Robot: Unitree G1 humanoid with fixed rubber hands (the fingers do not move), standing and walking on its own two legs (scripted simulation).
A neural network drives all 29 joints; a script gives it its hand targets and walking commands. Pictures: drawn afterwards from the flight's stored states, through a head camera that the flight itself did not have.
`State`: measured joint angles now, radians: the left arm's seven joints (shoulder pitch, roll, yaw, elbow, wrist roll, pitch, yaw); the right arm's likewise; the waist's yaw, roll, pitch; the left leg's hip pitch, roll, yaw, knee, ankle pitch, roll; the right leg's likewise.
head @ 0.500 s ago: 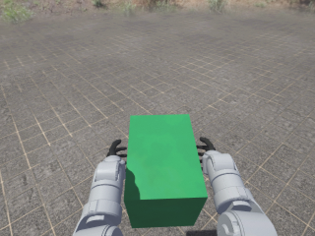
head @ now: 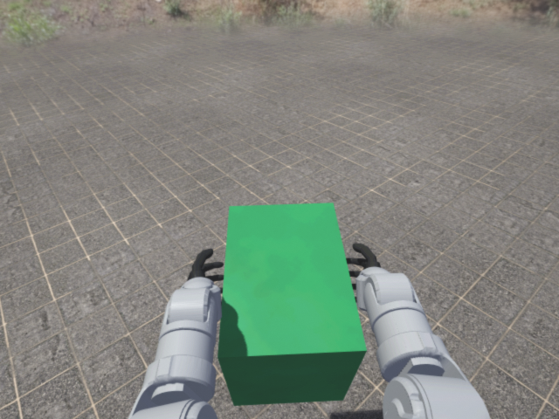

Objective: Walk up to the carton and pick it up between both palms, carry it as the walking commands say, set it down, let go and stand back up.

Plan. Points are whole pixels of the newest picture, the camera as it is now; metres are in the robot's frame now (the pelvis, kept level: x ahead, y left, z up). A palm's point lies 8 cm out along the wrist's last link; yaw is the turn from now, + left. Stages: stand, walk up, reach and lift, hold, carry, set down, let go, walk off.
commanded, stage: hold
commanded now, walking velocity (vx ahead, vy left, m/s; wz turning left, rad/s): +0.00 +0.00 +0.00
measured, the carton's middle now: (285, 301) +0.35 +0.01 -0.02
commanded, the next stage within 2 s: carry in 1.14 s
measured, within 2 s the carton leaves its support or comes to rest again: neither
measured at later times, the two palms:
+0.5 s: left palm (192, 303) +0.29 +0.14 +0.07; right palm (369, 288) +0.31 -0.12 +0.07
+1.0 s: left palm (192, 300) +0.29 +0.15 +0.07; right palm (367, 286) +0.31 -0.12 +0.07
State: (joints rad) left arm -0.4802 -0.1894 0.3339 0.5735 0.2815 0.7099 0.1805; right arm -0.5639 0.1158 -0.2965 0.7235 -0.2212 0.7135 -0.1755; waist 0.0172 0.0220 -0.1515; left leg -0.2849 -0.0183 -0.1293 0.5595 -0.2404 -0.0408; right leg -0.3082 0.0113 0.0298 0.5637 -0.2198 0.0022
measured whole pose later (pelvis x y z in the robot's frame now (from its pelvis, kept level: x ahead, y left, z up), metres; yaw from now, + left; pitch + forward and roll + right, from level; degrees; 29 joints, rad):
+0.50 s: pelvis -0.01 +0.00 +0.00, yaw +0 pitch -4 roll +0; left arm -0.43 -0.19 0.31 0.53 0.28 0.74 0.19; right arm -0.55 0.14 -0.30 0.71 -0.22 0.72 -0.19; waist 0.02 0.02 -0.16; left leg -0.27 -0.02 -0.13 0.55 -0.23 -0.04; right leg -0.28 0.01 0.03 0.54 -0.20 0.00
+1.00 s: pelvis +0.00 +0.00 +0.00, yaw +0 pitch -3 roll +0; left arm -0.44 -0.19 0.33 0.54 0.28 0.72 0.19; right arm -0.54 0.15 -0.30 0.71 -0.22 0.71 -0.20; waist 0.02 0.02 -0.16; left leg -0.27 -0.02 -0.13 0.55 -0.23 -0.04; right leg -0.28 0.01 0.03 0.54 -0.21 0.00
